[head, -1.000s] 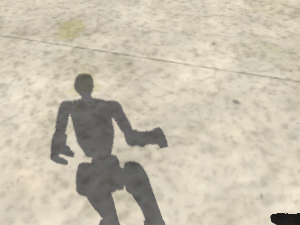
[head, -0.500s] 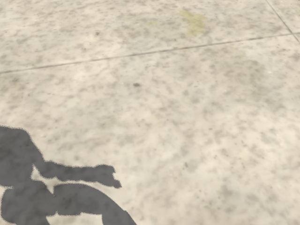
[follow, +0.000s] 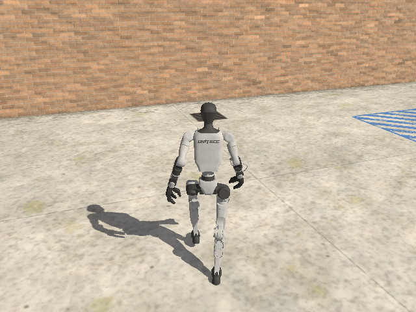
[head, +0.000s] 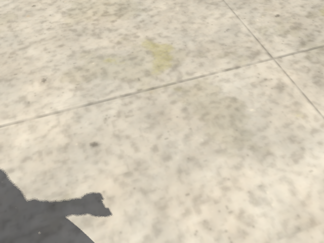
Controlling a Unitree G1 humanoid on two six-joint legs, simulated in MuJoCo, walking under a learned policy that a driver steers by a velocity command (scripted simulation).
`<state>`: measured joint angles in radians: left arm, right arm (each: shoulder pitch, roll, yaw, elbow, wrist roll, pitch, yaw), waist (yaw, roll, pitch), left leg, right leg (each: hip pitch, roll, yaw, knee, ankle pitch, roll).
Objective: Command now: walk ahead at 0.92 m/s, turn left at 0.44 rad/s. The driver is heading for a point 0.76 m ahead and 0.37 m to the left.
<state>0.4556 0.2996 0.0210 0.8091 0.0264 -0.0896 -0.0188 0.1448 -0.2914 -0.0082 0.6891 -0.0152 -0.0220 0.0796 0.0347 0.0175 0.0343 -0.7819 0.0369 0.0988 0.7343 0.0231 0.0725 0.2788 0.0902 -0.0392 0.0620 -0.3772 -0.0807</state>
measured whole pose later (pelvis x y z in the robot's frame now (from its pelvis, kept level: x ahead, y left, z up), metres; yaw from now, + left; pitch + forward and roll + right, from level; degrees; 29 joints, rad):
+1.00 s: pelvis +0.87 +0.23 -0.02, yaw +50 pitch +1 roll -1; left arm 0.46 0.24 0.00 0.87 0.00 -0.10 0.02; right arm -0.01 -0.29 0.00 0.65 -0.03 -0.04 0.05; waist 0.08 0.04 0.09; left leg -0.55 -0.11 0.09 0.67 -0.16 0.18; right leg -0.07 -0.03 -0.09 1.16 -0.47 0.06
